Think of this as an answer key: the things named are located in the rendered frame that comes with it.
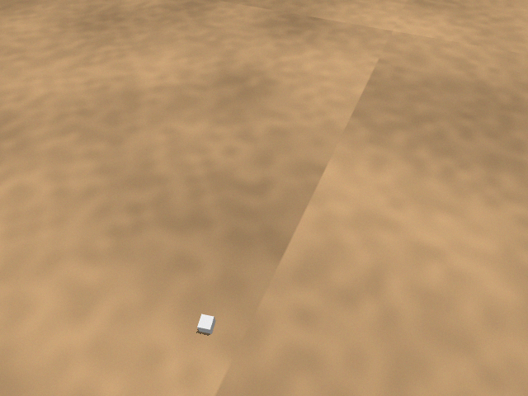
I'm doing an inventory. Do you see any cube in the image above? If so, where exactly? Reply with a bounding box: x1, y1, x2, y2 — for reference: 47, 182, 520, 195
197, 314, 215, 334

